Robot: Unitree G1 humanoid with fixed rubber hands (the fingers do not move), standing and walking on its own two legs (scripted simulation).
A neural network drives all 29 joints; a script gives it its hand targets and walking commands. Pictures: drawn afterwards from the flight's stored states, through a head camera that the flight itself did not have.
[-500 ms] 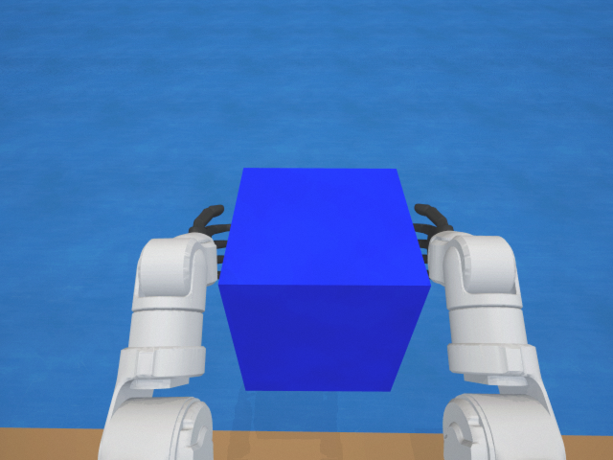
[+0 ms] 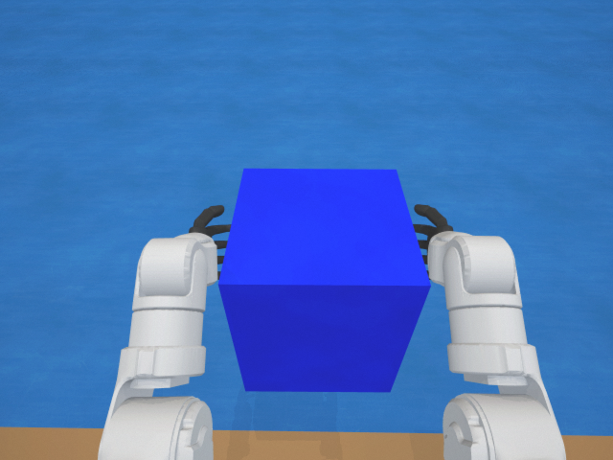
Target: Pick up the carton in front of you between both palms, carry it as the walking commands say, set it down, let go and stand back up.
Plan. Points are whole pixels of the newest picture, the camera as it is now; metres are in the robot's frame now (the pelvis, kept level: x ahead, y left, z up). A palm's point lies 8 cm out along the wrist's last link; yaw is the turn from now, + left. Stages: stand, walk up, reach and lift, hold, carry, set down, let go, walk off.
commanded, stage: carry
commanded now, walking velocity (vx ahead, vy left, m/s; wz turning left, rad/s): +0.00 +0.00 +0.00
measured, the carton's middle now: (318, 283) +0.36 +0.00 +0.05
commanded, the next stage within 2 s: none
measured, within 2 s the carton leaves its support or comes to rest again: neither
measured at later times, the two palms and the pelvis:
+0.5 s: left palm (198, 256) +0.34 +0.15 +0.13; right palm (438, 255) +0.34 -0.15 +0.13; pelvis +0.00 +0.00 +0.00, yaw +0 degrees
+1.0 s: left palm (218, 230) +0.38 +0.13 +0.13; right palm (445, 235) +0.38 -0.17 +0.13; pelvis +0.04 -0.01 +0.00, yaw +0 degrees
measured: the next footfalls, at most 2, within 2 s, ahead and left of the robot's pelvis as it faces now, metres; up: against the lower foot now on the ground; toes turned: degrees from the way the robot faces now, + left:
left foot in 1.44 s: +0.38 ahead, +0.08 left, +0.00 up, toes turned +5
right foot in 1.98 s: +0.70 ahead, -0.10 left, -0.06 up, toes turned -4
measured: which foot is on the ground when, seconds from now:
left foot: down 0.00-1.00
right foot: down 0.00-1.00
